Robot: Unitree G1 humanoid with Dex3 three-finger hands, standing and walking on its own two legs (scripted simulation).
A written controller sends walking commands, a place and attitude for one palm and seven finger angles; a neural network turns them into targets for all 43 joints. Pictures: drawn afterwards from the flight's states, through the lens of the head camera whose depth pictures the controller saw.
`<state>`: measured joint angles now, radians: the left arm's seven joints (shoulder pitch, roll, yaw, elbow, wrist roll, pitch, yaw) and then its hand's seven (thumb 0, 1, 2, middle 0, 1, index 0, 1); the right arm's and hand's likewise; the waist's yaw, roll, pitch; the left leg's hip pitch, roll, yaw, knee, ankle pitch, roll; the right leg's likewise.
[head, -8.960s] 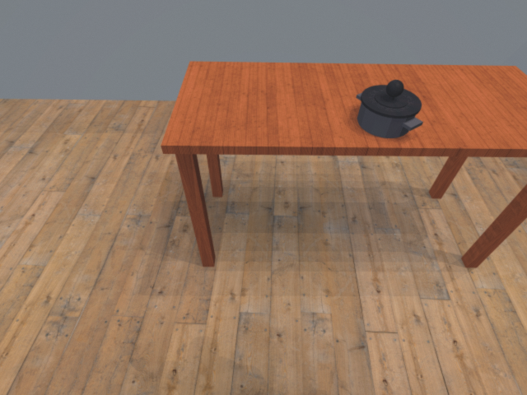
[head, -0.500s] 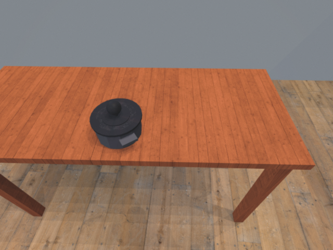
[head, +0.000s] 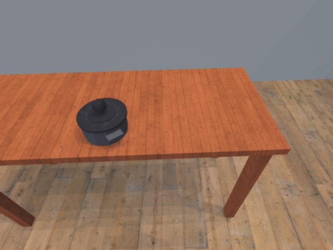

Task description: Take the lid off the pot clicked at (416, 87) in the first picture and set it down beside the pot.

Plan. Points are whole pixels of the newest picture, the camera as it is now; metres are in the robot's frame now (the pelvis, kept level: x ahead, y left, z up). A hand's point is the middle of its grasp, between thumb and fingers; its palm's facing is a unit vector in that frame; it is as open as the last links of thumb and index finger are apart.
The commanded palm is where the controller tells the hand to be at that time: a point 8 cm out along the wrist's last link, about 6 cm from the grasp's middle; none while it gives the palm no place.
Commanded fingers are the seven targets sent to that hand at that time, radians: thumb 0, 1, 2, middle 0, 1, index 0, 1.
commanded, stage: come to a stop and stand still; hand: left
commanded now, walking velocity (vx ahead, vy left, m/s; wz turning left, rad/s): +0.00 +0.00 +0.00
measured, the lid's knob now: (99, 105) +0.53 +0.25 +0.05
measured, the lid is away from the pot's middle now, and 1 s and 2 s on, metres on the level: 0.00 0.00 0.00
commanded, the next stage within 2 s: look again from close up in 0.38 s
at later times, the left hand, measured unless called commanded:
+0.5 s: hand out of the picture -0.03 +0.19 -0.17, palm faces +0.03 -0.98 -0.18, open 7.4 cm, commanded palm none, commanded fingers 0.00 0.90 0.90 -0.20 -0.30 -0.20 -0.30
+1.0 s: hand out of the picture +0.03 +0.20 -0.17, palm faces +0.01 -0.99 -0.15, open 7.4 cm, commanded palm none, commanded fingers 0.00 0.90 0.90 -0.20 -0.30 -0.20 -0.30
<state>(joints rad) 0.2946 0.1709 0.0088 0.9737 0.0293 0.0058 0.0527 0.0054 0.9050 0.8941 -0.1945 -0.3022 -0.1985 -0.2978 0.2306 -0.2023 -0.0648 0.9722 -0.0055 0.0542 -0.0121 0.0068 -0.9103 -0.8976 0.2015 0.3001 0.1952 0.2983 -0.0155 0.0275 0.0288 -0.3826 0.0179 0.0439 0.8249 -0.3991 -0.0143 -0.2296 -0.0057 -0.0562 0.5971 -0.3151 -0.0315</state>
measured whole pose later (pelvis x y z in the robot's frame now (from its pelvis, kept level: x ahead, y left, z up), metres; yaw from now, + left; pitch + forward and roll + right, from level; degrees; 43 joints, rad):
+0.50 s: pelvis -0.02 +0.01 +0.01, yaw -1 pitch +0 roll -1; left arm 0.38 0.17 0.01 1.02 0.02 0.01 0.03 0.01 0.91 0.89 -0.20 -0.30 -0.20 -0.30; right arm 0.37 -0.13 -0.01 1.04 -0.01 0.02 -0.01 0.01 -0.91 -0.90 0.20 0.30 0.19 0.30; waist -0.01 -0.02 -0.02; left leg -0.31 -0.01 0.07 0.53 -0.23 0.05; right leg -0.27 0.00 -0.05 0.51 -0.24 -0.01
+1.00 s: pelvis +0.03 +0.04 +0.01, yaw -1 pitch -1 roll +0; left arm 0.31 0.14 -0.01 1.10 0.01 -0.01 0.04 0.01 0.91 0.89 -0.19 -0.30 -0.20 -0.30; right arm 0.27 -0.15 0.00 1.11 0.00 -0.03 -0.03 0.02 -0.93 -0.90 0.20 0.30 0.20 0.30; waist 0.01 -0.03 0.01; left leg -0.18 -0.06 0.09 0.43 -0.25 0.09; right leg -0.17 -0.04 -0.02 0.44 -0.27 0.03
